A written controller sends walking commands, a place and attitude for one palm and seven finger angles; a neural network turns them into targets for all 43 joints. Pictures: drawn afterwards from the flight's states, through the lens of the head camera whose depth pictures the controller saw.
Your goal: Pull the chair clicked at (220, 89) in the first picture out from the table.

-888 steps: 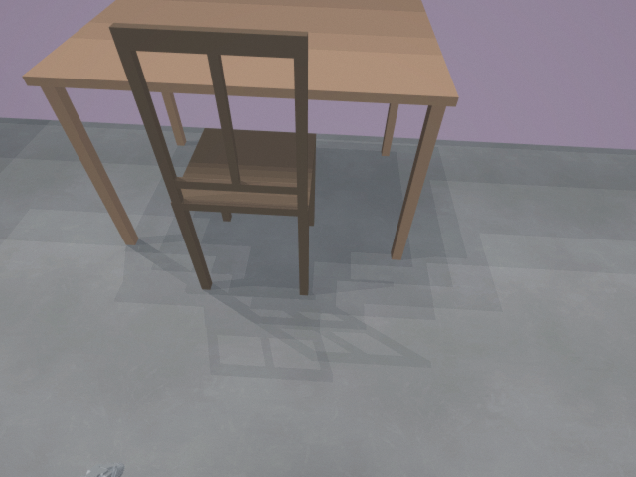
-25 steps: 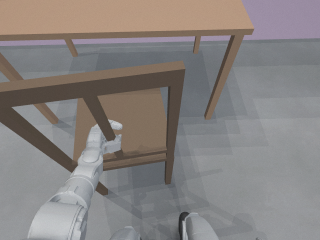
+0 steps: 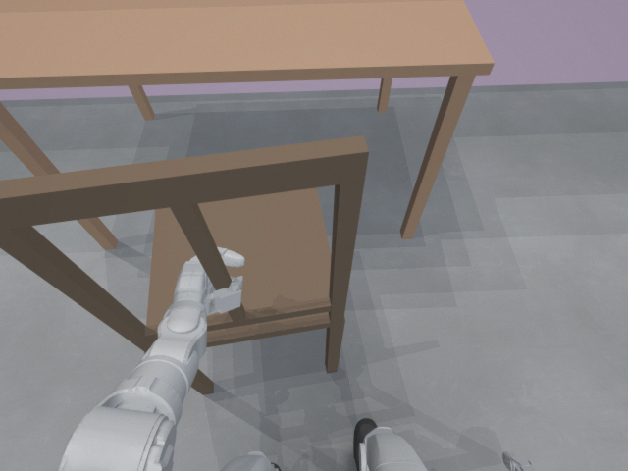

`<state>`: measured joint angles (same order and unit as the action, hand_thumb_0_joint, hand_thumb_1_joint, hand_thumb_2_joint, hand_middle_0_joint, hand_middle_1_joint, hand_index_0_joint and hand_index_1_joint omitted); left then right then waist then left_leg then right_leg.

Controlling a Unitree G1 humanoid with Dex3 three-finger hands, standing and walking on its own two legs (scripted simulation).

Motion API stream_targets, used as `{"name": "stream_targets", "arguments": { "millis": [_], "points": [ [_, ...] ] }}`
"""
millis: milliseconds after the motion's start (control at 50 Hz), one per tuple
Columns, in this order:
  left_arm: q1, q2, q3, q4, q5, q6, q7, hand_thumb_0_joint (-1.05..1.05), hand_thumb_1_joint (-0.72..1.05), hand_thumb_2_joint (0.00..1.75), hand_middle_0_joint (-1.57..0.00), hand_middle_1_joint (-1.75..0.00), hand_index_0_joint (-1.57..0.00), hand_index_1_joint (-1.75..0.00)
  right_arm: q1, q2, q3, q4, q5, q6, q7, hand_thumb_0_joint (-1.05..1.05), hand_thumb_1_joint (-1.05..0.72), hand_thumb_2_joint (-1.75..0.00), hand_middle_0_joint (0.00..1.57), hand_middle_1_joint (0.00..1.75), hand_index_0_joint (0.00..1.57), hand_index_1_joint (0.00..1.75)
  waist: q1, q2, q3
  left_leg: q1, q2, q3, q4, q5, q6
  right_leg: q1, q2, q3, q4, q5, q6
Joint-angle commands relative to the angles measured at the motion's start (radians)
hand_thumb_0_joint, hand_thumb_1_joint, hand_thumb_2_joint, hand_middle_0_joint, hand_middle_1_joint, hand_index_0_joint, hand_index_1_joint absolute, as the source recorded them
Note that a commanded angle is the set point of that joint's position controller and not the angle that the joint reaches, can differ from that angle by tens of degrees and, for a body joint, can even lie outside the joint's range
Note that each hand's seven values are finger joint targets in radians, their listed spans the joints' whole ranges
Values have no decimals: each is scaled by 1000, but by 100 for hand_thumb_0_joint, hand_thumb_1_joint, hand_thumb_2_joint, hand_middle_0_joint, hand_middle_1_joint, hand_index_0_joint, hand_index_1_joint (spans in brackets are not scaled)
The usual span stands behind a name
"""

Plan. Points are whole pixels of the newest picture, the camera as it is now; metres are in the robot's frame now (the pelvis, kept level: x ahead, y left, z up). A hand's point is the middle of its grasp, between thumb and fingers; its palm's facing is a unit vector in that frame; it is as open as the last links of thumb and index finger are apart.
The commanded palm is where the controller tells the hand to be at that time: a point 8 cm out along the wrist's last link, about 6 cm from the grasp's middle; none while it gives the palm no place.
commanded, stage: step backward, pulling the chair out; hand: left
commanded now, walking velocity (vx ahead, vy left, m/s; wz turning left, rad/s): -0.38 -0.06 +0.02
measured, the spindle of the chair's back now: (217, 272) +0.38 +0.15 -0.04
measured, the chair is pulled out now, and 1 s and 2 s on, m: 0.30 0.32 0.41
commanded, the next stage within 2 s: none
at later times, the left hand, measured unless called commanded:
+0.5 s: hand (232, 295) +0.36 +0.13 -0.06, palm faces +0.02 -0.98 -0.19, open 5.6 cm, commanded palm +0.37 +0.18 -0.05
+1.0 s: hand (232, 300) +0.35 +0.12 -0.06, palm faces +0.05 -0.98 -0.21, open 5.6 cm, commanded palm +0.36 +0.17 -0.05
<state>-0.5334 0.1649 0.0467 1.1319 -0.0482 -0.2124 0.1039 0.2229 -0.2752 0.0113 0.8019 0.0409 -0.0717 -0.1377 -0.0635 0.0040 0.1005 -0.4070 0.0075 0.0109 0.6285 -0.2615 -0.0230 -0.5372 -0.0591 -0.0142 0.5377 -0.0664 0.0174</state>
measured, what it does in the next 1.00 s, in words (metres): stands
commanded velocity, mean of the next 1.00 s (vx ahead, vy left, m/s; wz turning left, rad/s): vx -0.38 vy -0.01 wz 0.03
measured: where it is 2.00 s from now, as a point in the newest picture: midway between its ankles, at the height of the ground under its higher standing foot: outside the picture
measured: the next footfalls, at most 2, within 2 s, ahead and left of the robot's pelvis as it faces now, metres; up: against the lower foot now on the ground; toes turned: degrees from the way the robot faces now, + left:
right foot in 1.24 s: +0.04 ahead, -0.14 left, +0.00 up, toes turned -3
left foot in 1.86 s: -0.04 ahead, +0.12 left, +0.00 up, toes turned -2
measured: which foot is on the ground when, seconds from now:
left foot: down 0.00-1.00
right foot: down 0.00-1.00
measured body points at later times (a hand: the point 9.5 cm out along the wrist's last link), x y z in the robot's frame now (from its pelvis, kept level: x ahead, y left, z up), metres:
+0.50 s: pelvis -0.01 -0.01 +0.00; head +0.07 -0.01 +0.44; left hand +0.35 +0.18 -0.05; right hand +0.06 -0.29 -0.13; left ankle +0.02 +0.13 -0.72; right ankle +0.11 -0.13 -0.72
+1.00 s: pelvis -0.02 -0.02 -0.01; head +0.05 -0.04 +0.44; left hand +0.34 +0.18 -0.05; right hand +0.06 -0.29 -0.14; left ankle +0.02 +0.13 -0.72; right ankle +0.10 -0.13 -0.72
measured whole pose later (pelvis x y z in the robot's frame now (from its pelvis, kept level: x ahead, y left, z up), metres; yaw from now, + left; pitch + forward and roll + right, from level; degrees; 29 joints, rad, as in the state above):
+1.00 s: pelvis -0.02 -0.02 -0.01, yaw -1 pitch +3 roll +1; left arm -0.53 0.22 0.07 1.12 -0.06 -0.18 0.09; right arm 0.24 -0.24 0.02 0.79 0.04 -0.08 -0.13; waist -0.05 0.00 0.11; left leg -0.44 0.03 -0.02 0.70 -0.32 -0.05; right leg -0.55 -0.03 -0.03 0.64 -0.14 -0.02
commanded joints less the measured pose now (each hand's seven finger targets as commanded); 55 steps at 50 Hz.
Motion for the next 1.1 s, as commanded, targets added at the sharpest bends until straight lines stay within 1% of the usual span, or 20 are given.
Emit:
{"name": "stream_targets", "arguments": {
  "millis": [0,80,180,260,300,380,440,480,500,540,640,700,740,800,860,900,960,1000,1040,1080],
  "points": [
    [-370,176,-26,-262,20,-74,5,0,90,90,-50,-145,-50,-145,25,-122,-36,-126,-1,-22,-20,0,-90,-90,20,30,20,30,43,149,-399,16,185,-117,-222,88,49,270,-24,19,84,-173,1],
    [-367,180,-9,-260,22,-70,4,0,90,90,-50,-145,-50,-145,45,-110,-49,-111,-14,-17,-20,0,-90,-90,20,30,20,30,38,124,-433,87,209,-116,-110,419,42,298,-40,36,135,111,-21],
    [-341,210,5,-240,22,-73,4,0,90,90,-50,-145,-50,-145,63,-114,-61,-94,-9,-15,-17,0,-90,-90,20,30,20,30,28,40,-443,49,126,-65,-21,169,2,283,-113,114,59,174,-56],
    [-316,256,29,-185,21,-68,8,0,90,90,-50,-145,-50,-145,85,-108,-57,-67,0,-26,-11,0,-90,-90,20,30,20,30,26,-120,-466,113,4,-21,105,-175,-14,217,-228,215,-176,-25,-89],
    [-321,249,30,-173,24,-62,9,0,90,90,-50,-145,-50,-145,75,-110,-46,-65,1,-29,-10,0,-90,-90,20,30,20,30,29,-150,-468,114,-1,-32,89,-196,-9,236,-236,189,-191,-55,-90],
    [-356,219,6,-201,15,-72,7,0,90,90,-50,-145,-50,-145,40,-136,-43,-88,5,-32,-18,0,-90,-90,20,30,20,30,35,46,-454,107,132,-115,-159,102,34,243,-65,51,-39,-132,1],
    [-381,201,1,-250,11,-67,8,0,90,90,-50,-145,-50,-145,17,-121,-38,-113,-3,-29,-22,0,-90,-90,20,30,20,30,46,178,-404,13,221,-170,-210,223,77,289,-7,19,139,-129,-2],
    [-378,204,7,-256,12,-65,5,0,90,90,-50,-145,-50,-145,40,-119,-47,-108,-6,-26,-19,0,-90,-90,20,30,20,30,38,143,-442,80,211,-135,-123,409,58,313,-26,36,124,68,-15],
    [-382,205,4,-256,14,-65,1,0,90,90,-50,-145,-50,-145,38,-117,-50,-110,-9,-25,-17,0,-90,-90,20,30,20,30,37,149,-441,54,201,-119,-109,371,40,330,-46,49,124,101,-24],
    [-360,221,9,-242,13,-57,3,0,90,90,-50,-145,-50,-145,51,-126,-57,-108,-4,-24,-14,0,-90,-90,20,30,20,30,38,132,-412,-3,171,-104,-88,234,22,331,-68,80,99,94,-42],
    [-320,285,42,-181,11,-52,8,0,90,90,-50,-145,-50,-145,91,-124,-56,-69,8,-37,-9,0,-90,-90,20,30,20,30,27,-122,-461,120,-5,-26,122,-202,-14,199,-242,234,-216,-122,-100],
    [-338,266,43,-169,19,-53,7,0,90,90,-50,-145,-50,-145,83,-127,-35,-55,0,-38,-9,0,-90,-90,20,30,20,30,17,-93,-463,153,21,-51,-16,-91,1,209,-192,127,-168,-115,-61],
    [-353,259,37,-194,14,-64,8,0,90,90,-50,-145,-50,-145,48,-147,-41,-75,2,-40,-17,0,-90,-90,20,30,20,30,32,89,-446,119,130,-138,-168,93,39,224,-60,47,-42,-156,1],
    [-404,212,6,-269,6,-69,4,0,90,90,-50,-145,-50,-145,10,-119,-34,-125,2,-42,-16,0,-90,-90,20,30,20,30,46,163,-398,-36,224,-186,-221,87,87,305,-7,39,132,-220,-6],
    [-377,232,24,-252,12,-57,4,0,90,90,-50,-145,-50,-145,47,-124,-48,-103,-5,-38,-17,0,-90,-90,20,30,20,30,37,142,-453,58,201,-140,-105,372,57,344,-37,54,114,97,-18],
    [-368,245,22,-250,20,-51,1,0,90,90,-50,-145,-50,-145,26,-118,-45,-114,-5,-35,-11,0,-90,-90,20,30,20,30,47,149,-406,-76,161,-107,-94,102,25,352,-94,98,102,-30,-44],
    [-322,279,40,-209,12,-44,10,0,90,90,-50,-145,-50,-145,95,-121,-56,-84,8,-39,-6,0,-90,-90,20,30,20,30,30,-121,-442,65,10,-40,106,-159,-12,213,-232,262,-179,-147,-102],
    [-310,285,50,-179,18,-37,11,0,90,90,-50,-145,-50,-145,80,-120,-48,-73,4,-39,-1,0,-90,-90,20,30,20,30,40,-140,-456,89,-20,-48,214,-254,-14,221,-286,266,-240,-150,-129],
    [-315,272,55,-158,20,-27,9,0,90,90,-50,-145,-50,-145,90,-128,-33,-50,0,-38,-3,0,-90,-90,20,30,20,30,26,-139,-453,114,3,-67,78,-197,-9,263,-255,175,-176,6,-111],
    [-343,242,37,-170,19,-37,4,0,90,90,-50,-145,-50,-145,79,-147,-34,-50,0,-38,-12,0,-90,-90,20,30,20,30,20,-60,-455,151,73,-105,-133,78,17,265,-143,73,-74,31,-40]
  ]
}}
